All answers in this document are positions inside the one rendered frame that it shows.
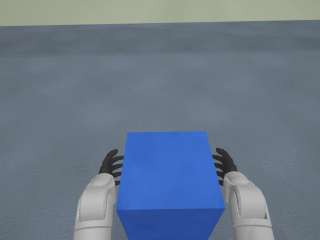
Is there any carton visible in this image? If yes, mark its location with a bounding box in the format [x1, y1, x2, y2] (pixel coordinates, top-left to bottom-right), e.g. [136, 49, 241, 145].
[116, 131, 225, 240]

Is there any robot left hand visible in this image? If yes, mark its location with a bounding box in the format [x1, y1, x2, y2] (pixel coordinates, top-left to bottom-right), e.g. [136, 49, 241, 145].
[98, 149, 124, 186]

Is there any right robot forearm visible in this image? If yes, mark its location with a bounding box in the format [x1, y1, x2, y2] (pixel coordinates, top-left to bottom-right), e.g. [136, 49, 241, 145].
[223, 171, 275, 240]

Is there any left robot forearm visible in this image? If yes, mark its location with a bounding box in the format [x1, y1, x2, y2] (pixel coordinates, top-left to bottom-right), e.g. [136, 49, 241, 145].
[73, 173, 116, 240]

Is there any robot right hand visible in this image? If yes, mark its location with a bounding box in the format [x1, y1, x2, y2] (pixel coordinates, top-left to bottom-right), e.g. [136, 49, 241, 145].
[212, 147, 238, 186]

